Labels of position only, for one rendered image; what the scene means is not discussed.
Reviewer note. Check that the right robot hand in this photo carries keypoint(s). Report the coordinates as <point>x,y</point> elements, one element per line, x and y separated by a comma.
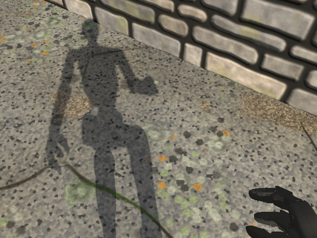
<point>300,222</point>

